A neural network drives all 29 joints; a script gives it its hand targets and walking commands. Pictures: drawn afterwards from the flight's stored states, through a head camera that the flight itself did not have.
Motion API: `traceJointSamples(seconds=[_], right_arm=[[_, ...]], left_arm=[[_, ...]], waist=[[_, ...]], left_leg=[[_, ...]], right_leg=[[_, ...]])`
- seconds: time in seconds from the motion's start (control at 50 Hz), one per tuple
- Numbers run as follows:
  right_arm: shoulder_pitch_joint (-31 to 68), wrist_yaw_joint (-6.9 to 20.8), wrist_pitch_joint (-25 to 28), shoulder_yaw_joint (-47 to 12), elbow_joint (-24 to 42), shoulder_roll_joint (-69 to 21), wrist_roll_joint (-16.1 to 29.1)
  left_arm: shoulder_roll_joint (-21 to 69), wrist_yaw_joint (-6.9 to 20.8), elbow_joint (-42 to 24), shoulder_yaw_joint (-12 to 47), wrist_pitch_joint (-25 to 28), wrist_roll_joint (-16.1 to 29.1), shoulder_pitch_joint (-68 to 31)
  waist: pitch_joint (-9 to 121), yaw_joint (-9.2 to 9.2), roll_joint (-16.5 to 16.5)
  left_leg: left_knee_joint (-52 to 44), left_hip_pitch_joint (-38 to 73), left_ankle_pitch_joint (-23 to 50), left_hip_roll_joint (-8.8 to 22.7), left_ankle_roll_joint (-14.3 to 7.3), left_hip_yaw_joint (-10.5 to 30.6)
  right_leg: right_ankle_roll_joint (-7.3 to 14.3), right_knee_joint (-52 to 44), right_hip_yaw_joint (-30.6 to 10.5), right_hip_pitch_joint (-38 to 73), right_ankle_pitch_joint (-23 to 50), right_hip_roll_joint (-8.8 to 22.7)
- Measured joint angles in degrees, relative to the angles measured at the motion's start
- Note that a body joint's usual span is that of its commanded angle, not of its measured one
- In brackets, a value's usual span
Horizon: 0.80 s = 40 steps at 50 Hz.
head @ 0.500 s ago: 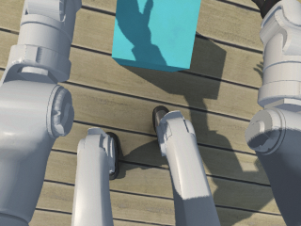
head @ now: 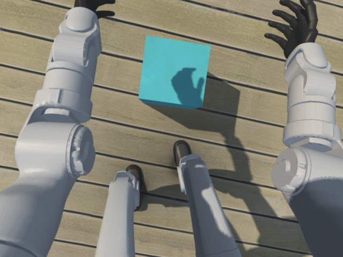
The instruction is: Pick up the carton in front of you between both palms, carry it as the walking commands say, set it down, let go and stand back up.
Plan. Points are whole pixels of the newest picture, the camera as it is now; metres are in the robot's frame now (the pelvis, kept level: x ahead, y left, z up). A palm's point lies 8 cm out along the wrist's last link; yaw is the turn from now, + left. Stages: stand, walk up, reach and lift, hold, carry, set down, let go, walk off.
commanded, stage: let go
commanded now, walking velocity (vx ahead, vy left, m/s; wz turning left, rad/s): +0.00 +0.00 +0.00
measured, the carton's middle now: (172, 78) +0.51 -0.12 -0.50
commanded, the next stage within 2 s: stand in 1.42 s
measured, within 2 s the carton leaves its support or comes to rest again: neither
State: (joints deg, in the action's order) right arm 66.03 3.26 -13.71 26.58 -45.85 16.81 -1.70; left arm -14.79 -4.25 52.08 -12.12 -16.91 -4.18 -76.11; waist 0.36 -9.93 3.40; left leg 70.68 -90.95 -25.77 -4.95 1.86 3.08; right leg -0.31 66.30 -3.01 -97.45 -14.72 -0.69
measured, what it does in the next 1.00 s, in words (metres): rises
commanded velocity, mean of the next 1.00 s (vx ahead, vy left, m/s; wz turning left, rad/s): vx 0.00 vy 0.00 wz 0.00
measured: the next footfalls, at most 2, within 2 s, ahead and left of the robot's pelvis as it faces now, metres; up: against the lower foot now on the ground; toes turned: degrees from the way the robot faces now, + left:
none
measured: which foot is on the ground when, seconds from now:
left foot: down 0.00-1.00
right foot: down 0.00-1.00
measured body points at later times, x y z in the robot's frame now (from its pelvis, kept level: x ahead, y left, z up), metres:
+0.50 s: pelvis +0.05 -0.03 +0.11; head +0.24 -0.05 +0.51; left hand +0.42 +0.11 +0.00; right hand +0.33 -0.31 +0.01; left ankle +0.04 +0.13 -0.59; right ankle +0.11 -0.12 -0.59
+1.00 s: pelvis +0.10 +0.02 +0.15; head +0.14 +0.02 +0.59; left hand +0.29 +0.24 +0.07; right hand +0.25 -0.22 +0.07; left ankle +0.04 +0.13 -0.59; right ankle +0.11 -0.12 -0.59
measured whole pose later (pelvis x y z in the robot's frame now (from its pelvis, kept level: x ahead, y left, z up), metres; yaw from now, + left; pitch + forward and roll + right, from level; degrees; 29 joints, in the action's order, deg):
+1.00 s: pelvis +0.10 +0.02 +0.15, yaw -4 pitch +0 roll -2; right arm -13.2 4.1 -3.8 2.2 -24.1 12.1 0.0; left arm -10.5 1.5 26.3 -3.0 -2.8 -1.8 11.2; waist -4.1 -0.4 1.5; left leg 26.9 -7.1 -20.0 -1.3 -1.5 3.6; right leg -1.3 23.7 -3.3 -13.5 -10.8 -1.6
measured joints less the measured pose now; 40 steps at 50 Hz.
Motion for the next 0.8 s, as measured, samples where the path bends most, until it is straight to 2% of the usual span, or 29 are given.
traceJointSamples(seconds=[0.08,0.16,0.28,0.38,0.52,0.68,0.8], right_arm=[[-5.64,1.83,1.24,-1.09,2.05,-0.91,-2.55],[-14.46,3.78,2.36,-4.06,5.53,-2.01,-4.44],[-27.82,5.41,4.02,-9.76,10.52,-2.47,-3.87],[-37.81,5.61,6.19,-13.70,12.75,-2.28,-1.77],[-52.22,4.09,9.26,-18.57,16.15,-3.31,1.01],[-68.10,2.01,11.54,-23.33,21.48,-4.83,2.61],[-75.90,1.20,11.70,-25.08,22.96,-5.39,3.10]], left_arm=[[3.38,-1.30,-3.81,-2.00,1.01,-2.44,6.60],[7.59,-3.34,-10.22,-2.96,2.16,-4.17,17.52],[10.97,-4.73,-18.24,-1.59,4.29,-4.12,33.69],[11.15,-3.45,-19.47,-0.34,7.22,-3.61,43.14],[10.42,-0.75,-18.29,1.15,11.51,-2.98,54.86],[8.47,1.80,-19.11,4.08,15.00,-1.30,68.46],[6.32,3.37,-21.16,6.33,15.86,0.04,77.10]], waist=[[0.40,0.94,-0.38],[0.45,1.81,-0.79],[-0.69,2.28,-1.73],[-0.38,2.66,-2.42],[0.43,3.40,-2.91],[-1.56,4.39,-3.54],[-3.43,5.84,-4.00]], left_leg=[[-5.59,5.28,1.70,0.10,0.28,0.31],[-11.43,12.15,3.23,0.27,0.66,0.93],[-19.11,23.74,4.97,1.09,1.26,2.07],[-23.75,32.33,5.61,2.19,1.45,2.39],[-28.75,44.10,5.60,3.58,0.95,2.03],[-34.96,60.09,5.80,4.37,-0.08,1.77],[-39.46,71.62,6.00,4.38,-1.32,1.49]], right_leg=[[0.44,-4.77,0.03,5.08,1.11,0.15],[1.06,-9.59,0.38,11.70,1.89,0.29],[1.96,-16.23,1.26,23.09,2.83,-0.03],[2.43,-20.57,1.55,31.52,3.34,-0.81],[2.44,-25.64,1.19,43.18,3.55,-1.94],[1.72,-32.41,0.85,59.54,3.80,-2.32],[0.74,-37.49,0.55,71.47,4.06,-2.00]])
